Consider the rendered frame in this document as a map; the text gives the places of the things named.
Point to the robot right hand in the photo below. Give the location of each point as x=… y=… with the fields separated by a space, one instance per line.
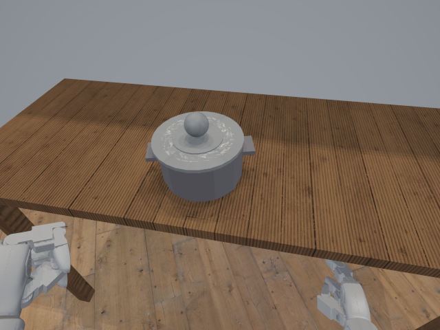
x=349 y=299

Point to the lid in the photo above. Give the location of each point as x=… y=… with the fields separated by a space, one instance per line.
x=173 y=147

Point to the knob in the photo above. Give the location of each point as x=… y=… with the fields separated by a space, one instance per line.
x=196 y=124

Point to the table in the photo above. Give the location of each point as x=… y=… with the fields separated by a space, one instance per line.
x=355 y=182

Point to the pot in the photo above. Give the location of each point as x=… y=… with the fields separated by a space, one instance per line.
x=206 y=186

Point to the robot left hand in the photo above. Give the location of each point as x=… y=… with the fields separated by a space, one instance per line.
x=50 y=257

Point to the robot left forearm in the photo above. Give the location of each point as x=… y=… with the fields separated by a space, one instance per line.
x=11 y=323

